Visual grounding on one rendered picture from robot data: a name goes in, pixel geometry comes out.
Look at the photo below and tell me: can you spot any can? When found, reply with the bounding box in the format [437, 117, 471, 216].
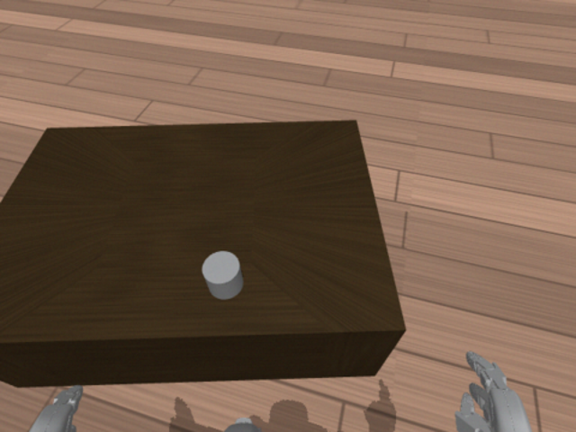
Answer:
[202, 251, 243, 300]

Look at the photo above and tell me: can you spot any left robot hand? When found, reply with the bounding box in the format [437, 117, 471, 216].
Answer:
[29, 385, 83, 432]

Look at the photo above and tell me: can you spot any right robot hand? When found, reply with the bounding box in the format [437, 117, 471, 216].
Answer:
[454, 351, 532, 432]

